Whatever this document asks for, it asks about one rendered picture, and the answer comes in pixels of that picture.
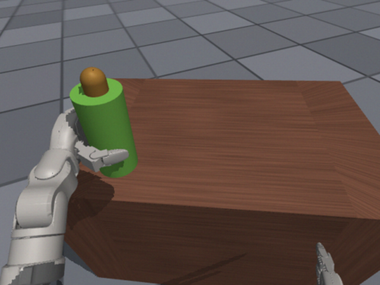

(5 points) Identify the left robot arm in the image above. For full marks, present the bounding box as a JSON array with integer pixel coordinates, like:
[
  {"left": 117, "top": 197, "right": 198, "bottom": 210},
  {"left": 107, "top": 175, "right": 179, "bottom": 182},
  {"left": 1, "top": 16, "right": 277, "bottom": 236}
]
[{"left": 0, "top": 148, "right": 80, "bottom": 285}]

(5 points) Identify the bottle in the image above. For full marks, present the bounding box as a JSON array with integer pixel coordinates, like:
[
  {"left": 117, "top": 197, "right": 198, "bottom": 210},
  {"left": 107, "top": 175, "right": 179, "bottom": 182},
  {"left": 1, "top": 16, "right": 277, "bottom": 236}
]
[{"left": 69, "top": 67, "right": 138, "bottom": 178}]

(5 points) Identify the left robot hand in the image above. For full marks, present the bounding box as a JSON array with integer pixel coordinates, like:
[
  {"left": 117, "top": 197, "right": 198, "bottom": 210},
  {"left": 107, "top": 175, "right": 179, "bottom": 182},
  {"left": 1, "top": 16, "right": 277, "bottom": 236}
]
[{"left": 49, "top": 107, "right": 129, "bottom": 172}]

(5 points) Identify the right robot hand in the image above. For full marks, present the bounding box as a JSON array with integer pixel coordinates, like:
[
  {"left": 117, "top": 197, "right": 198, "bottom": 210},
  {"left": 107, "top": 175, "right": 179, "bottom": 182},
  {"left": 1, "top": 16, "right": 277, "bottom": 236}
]
[{"left": 316, "top": 242, "right": 343, "bottom": 285}]

